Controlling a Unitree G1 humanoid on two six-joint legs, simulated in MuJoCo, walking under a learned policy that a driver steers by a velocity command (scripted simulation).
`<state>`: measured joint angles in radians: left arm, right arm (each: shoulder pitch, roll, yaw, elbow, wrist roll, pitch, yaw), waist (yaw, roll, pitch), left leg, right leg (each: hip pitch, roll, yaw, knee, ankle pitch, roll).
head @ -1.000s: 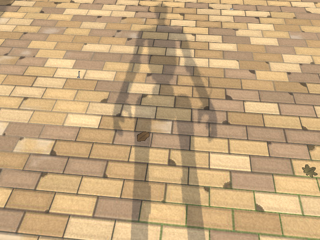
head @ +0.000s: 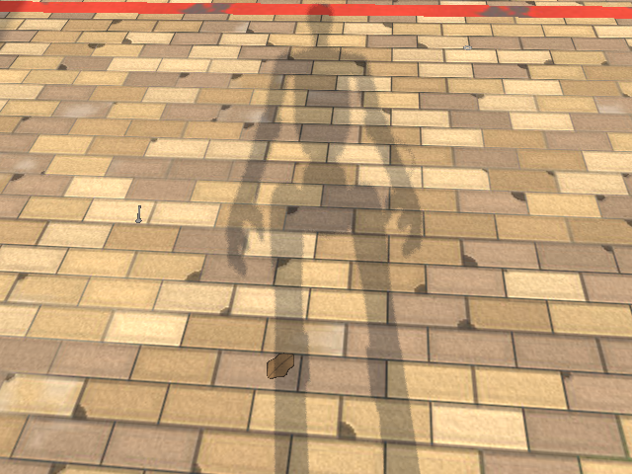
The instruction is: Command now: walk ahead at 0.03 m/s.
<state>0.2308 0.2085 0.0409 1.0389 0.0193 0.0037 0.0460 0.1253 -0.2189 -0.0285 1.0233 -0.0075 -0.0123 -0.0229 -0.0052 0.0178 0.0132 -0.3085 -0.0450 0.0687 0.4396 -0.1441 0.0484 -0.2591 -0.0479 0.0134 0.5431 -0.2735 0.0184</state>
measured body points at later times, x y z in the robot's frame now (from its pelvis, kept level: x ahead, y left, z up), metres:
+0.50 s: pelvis +0.05 -0.02 +0.00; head +0.06 -0.02 +0.45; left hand +0.07 +0.22 -0.15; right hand +0.13 -0.27 -0.15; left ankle +0.07 +0.09 -0.74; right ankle +0.01 -0.13 -0.74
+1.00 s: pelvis +0.07 -0.02 +0.00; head +0.07 -0.01 +0.45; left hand +0.04 +0.23 -0.16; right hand +0.11 -0.27 -0.15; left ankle +0.07 +0.09 -0.73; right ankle +0.01 -0.13 -0.73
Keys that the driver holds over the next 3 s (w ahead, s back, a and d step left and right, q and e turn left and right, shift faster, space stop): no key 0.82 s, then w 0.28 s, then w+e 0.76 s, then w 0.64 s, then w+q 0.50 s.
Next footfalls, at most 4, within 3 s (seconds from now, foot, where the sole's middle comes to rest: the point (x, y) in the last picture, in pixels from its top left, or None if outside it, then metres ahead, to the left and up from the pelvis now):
1.60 right None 0.48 -0.14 -0.77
2.10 left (359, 355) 0.81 -0.04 -0.77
2.58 right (497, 306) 0.94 -0.40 -0.77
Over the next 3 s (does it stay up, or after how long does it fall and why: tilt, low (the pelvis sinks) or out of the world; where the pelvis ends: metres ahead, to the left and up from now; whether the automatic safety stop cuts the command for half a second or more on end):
stays up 1.02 -0.32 0.00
